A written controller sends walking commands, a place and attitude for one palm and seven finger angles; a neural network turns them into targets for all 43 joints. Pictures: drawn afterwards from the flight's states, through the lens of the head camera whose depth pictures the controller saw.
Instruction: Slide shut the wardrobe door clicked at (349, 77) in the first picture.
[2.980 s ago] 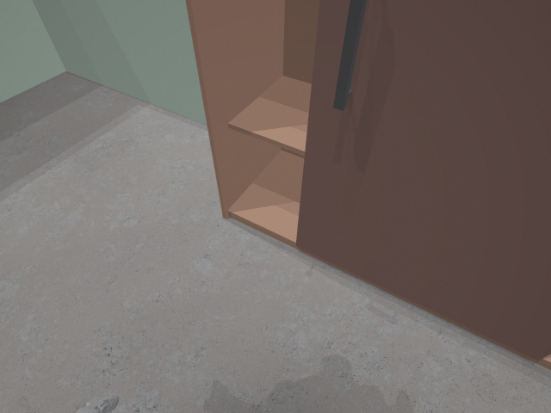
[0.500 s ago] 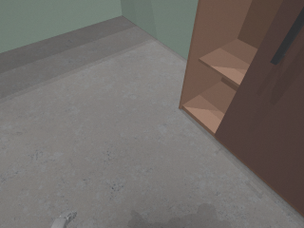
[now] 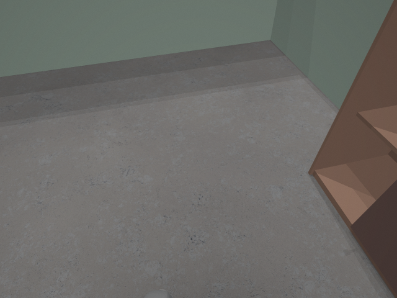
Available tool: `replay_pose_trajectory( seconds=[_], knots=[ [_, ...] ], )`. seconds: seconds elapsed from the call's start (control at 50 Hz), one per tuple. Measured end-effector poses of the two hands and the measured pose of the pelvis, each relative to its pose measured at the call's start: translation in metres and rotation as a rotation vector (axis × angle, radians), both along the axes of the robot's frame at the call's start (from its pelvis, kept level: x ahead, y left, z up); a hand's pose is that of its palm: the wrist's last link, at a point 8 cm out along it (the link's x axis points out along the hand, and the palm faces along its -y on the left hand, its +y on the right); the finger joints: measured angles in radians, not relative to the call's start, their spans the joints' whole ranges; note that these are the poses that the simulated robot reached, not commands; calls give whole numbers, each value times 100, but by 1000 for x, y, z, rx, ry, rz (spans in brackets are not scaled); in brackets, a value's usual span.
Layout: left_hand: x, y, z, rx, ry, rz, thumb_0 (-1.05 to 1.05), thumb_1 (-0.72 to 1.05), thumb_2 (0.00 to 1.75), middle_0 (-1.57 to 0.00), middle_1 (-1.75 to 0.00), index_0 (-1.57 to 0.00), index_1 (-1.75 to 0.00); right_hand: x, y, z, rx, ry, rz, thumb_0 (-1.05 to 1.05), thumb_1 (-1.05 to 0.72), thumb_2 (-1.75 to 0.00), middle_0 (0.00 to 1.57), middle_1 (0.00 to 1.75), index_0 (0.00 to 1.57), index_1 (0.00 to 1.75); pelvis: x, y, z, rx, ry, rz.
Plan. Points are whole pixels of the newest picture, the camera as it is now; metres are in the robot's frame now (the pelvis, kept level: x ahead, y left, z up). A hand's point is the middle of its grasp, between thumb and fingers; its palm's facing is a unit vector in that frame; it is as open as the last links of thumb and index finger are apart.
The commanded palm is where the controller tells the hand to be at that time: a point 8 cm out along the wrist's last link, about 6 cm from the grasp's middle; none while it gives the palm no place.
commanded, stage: walk to a spot facing it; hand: right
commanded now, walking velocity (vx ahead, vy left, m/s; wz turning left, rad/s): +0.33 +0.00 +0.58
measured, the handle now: out of the picture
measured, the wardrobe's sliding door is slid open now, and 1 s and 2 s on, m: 0.37 0.37 0.37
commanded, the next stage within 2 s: turn to face it in 1.04 s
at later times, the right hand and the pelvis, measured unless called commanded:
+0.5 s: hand (255, 296) +0.18 -0.10 -0.17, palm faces -0.13 +0.97 -0.22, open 7.3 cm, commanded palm none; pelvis +0.15 +0.08 -0.01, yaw +12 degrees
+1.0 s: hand (251, 195) +0.46 -0.11 -0.18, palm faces -0.25 +0.96 -0.14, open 7.4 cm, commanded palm none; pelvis +0.37 +0.05 +0.00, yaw +21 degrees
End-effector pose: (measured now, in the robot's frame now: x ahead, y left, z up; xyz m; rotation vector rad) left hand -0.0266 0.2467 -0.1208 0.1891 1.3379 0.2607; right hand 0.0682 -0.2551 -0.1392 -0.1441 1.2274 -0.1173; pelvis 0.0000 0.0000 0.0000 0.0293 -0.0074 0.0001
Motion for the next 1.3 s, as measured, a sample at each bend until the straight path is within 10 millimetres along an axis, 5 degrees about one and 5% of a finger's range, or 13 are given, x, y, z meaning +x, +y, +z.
replay_pose_trajectory(
  seconds=[0.14, 0.24, 0.3, 0.46, 0.6, 0.7, 0.78, 1.02, 1.14, 1.3],
  knots=[
    [-60, 22, -13, -43, 166, 174, 1, 91, 89, -20, -30, -20, -30, 96, 61, 8, -2, -83, 176, 0, -91, -90, 20, 30, 20, 29, 27, 30, -7, -20, 14, 97],
    [-56, 44, -36, -97, 238, 213, 1, 91, 89, -20, -30, -20, -30, 152, 105, 4, -20, -195, 226, 0, -91, -90, 20, 30, 20, 29, 53, 62, -24, -20, 6, 128],
    [-11, 58, -36, -102, 172, 207, 1, 91, 89, -20, -30, -20, -30, 151, 116, 7, -24, -171, 206, 0, -91, -90, 20, 30, 20, 29, 72, 73, -17, -27, -2, 152],
    [161, 82, -20, -81, -157, 136, 1, 91, 89, -20, -30, -20, -30, 122, 107, 3, -61, 38, 151, -1, -93, -90, 20, 30, 20, 30, 130, 84, -4, -18, -4, 199],
    [290, 72, -12, -72, -265, 43, 1, 91, 89, -20, -30, -20, -30, 106, 97, -17, -26, 234, 75, 0, -92, -90, 20, 30, 20, 29, 198, 74, -13, 15, -4, 212],
    [359, 56, -17, -22, -311, 16, 0, 91, 89, -20, -30, -20, -30, 127, 85, -42, 21, 361, 63, 0, -91, -90, 20, 30, 20, 29, 255, 56, -32, 15, -14, 232],
    [359, 42, -14, -14, -269, 93, 0, 91, 89, -20, -30, -20, -30, 187, 77, -39, 32, 335, 115, 0, -91, -90, 20, 30, 20, 29, 287, 47, -23, 9, -33, 271],
    [296, 15, -8, -22, -3, 369, 0, 94, 89, -20, -30, -20, -30, 411, 94, -15, 22, 55, 274, 0, -91, -90, 20, 30, 19, 29, 372, 48, -3, -6, -20, 371],
    [288, -12, -16, -102, 90, 490, 0, 92, 89, -20, -30, -20, -30, 493, 133, -11, 11, 18, 389, 0, -91, -90, 20, 30, 19, 29, 408, 67, -5, -7, -12, 437],
    [292, -26, -36, -243, 227, 595, 0, 91, 89, -20, -30, -20, -30, 583, 223, -19, 12, -96, 532, 0, -91, -90, 20, 30, 19, 29, 451, 114, -25, -28, 5, 451]
  ],
)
